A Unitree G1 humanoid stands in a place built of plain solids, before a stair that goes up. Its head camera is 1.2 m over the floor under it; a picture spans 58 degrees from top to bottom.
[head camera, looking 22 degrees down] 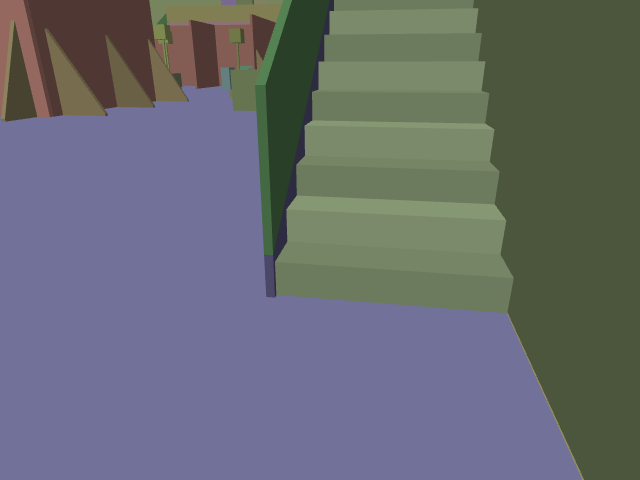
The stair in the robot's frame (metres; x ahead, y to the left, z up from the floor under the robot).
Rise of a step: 0.20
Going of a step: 0.30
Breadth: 1.24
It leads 9 degrees to the right of straight ahead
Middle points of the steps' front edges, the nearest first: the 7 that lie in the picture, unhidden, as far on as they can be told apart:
2.05 -0.36 0.21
2.34 -0.41 0.41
2.64 -0.46 0.61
2.93 -0.51 0.82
3.23 -0.55 1.02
3.52 -0.60 1.23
3.82 -0.65 1.43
